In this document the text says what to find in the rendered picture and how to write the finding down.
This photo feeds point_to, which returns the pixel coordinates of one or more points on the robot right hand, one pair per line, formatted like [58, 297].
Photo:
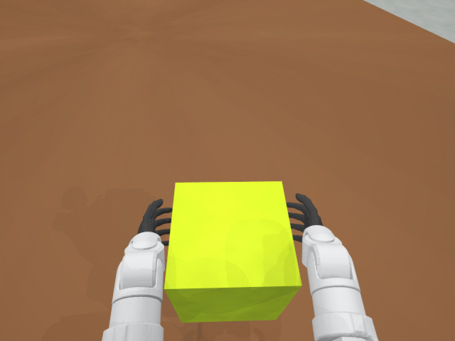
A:
[310, 215]

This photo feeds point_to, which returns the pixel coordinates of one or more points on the left robot forearm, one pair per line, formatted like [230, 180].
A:
[138, 292]

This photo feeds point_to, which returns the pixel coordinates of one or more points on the carton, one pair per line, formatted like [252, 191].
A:
[231, 254]

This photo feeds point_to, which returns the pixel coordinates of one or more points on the robot left hand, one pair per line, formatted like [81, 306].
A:
[149, 224]

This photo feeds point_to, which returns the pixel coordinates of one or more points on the right robot forearm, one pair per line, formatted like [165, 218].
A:
[338, 306]

